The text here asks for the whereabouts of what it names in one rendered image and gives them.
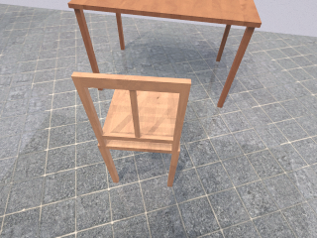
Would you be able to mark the chair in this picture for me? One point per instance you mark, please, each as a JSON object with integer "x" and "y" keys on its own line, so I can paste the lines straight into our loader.
{"x": 146, "y": 114}

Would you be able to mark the table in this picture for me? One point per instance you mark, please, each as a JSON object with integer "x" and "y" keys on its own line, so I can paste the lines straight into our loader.
{"x": 227, "y": 12}

